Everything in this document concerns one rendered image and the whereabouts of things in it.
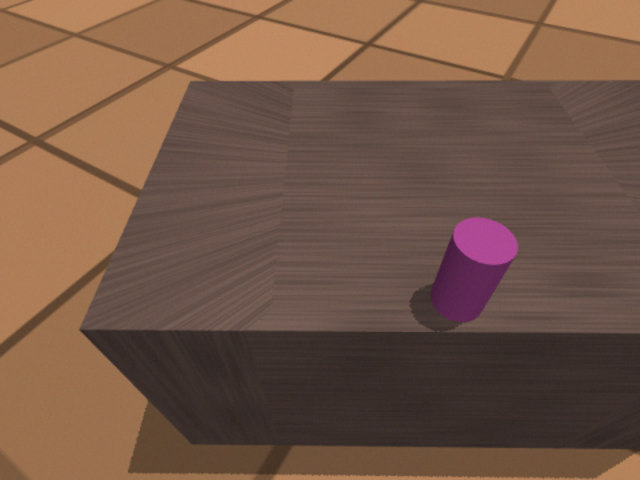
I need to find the can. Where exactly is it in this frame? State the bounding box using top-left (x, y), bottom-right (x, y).
top-left (430, 217), bottom-right (518, 322)

